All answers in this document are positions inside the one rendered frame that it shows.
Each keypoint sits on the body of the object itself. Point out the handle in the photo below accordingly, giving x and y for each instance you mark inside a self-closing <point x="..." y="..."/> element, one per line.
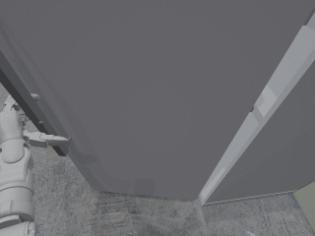
<point x="15" y="87"/>

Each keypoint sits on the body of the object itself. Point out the left robot hand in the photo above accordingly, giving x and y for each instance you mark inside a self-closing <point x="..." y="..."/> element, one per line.
<point x="12" y="123"/>

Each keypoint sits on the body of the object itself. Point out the fridge door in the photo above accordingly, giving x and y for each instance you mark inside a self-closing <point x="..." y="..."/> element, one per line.
<point x="152" y="92"/>

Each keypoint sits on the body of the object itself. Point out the robot left upper arm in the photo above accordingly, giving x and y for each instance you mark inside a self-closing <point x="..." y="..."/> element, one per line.
<point x="26" y="228"/>

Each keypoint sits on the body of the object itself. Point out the left robot forearm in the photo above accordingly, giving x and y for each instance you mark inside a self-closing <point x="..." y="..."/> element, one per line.
<point x="16" y="183"/>

